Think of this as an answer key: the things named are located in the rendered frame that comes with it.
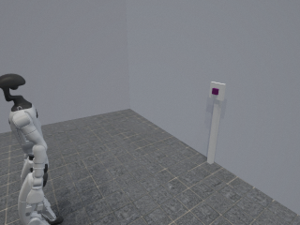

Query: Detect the robot thigh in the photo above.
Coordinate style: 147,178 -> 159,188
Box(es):
21,158 -> 30,187
18,169 -> 48,225

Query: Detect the panel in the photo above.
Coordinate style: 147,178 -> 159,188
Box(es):
206,82 -> 226,164

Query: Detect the left robot forearm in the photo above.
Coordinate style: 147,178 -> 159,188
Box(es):
30,145 -> 47,190

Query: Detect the robot right hand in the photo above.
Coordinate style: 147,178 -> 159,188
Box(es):
23,154 -> 29,165

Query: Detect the robot right thigh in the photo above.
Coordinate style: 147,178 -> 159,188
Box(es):
21,158 -> 30,187

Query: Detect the left robot upper arm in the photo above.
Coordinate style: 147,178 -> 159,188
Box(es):
12,111 -> 48,154

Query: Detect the robot left hand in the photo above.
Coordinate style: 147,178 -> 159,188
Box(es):
25,188 -> 44,217

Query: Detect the button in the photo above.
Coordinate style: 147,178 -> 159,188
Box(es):
212,88 -> 219,95

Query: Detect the robot left thigh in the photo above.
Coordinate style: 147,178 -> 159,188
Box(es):
18,169 -> 48,225

